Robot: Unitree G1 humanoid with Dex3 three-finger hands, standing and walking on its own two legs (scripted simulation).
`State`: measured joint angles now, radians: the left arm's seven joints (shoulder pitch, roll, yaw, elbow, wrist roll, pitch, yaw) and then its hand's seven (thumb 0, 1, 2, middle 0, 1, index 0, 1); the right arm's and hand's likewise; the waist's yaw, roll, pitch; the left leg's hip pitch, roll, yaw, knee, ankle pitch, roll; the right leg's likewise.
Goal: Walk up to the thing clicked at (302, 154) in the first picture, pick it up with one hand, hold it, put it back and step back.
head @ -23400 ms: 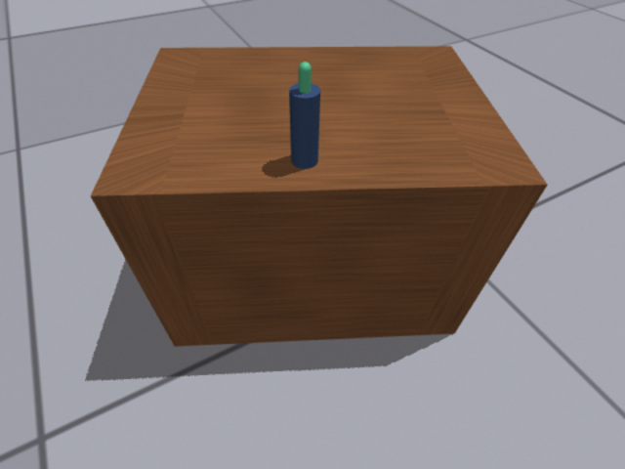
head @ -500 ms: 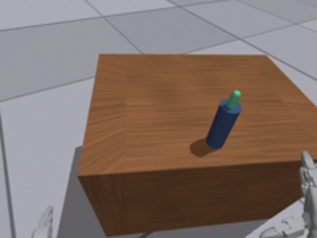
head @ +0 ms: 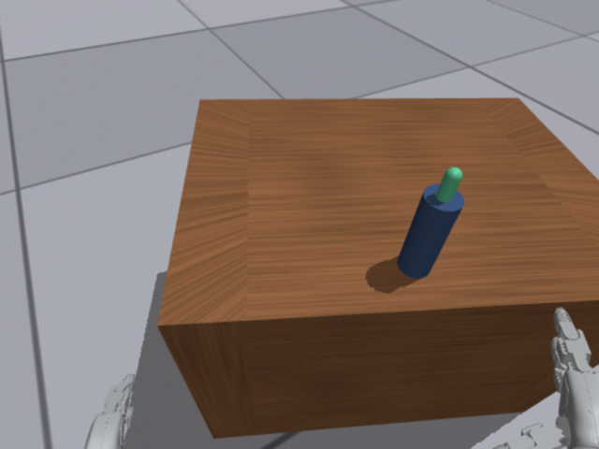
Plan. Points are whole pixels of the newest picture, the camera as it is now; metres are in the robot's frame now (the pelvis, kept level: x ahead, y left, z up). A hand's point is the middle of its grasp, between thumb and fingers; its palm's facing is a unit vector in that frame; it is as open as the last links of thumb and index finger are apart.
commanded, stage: home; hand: right
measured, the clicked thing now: (432, 223) +0.45 -0.24 +0.04
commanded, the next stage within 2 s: none
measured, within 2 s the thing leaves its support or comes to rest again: neither
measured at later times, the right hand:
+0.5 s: hand (420, 415) +0.20 -0.18 -0.10, palm faces +0.06 +0.97 -0.21, open 17.4 cm
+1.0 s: hand out of the picture +0.14 -0.26 -0.13, palm faces -0.07 +0.92 -0.39, open 17.6 cm
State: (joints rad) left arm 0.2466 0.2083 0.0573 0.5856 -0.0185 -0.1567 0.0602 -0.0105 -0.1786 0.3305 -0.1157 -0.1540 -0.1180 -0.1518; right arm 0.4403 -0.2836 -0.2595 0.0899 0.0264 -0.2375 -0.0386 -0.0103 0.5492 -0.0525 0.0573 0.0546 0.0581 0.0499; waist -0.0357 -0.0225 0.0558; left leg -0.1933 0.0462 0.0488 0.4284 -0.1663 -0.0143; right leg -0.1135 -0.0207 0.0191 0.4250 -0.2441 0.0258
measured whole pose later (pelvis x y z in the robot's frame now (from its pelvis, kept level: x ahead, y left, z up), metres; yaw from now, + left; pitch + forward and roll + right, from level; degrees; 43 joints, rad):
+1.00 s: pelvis +0.03 -0.01 +0.00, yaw +1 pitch -2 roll +0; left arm 0.20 0.36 0.00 0.92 0.03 0.00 0.00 0.01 0.90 0.90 -0.21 -0.30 -0.21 -0.30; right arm 0.18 -0.35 0.01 0.93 -0.03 -0.03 -0.01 -0.01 0.58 -0.03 0.06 0.05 0.06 0.04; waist 0.01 -0.02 0.01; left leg -0.22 0.06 0.02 0.49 -0.23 -0.03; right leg -0.11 -0.01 -0.01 0.45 -0.30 0.01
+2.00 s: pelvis +0.02 +0.00 +0.00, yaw +2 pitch -2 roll +0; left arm 0.15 0.36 -0.01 1.13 0.02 0.00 -0.01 0.00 0.90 0.90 -0.20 -0.30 -0.20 -0.30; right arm 0.13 -0.36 0.03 1.11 -0.02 -0.01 0.00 0.00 0.54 -0.06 0.06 0.05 0.06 0.05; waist 0.00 -0.01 0.05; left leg -0.18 0.04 0.02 0.37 -0.15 -0.02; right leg -0.07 -0.02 -0.02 0.33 -0.23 0.02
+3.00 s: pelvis +0.03 +0.00 +0.01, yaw +1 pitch -2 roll +0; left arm 0.15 0.35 0.00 1.12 0.02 0.00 -0.01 0.00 0.90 0.90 -0.20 -0.30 -0.21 -0.30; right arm 0.12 -0.35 0.01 1.13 -0.02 -0.01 0.00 0.00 0.16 -0.43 0.17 0.23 0.17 0.22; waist 0.00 -0.01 0.06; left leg -0.15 0.03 0.03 0.35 -0.16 -0.01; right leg -0.05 -0.04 0.00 0.31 -0.22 0.04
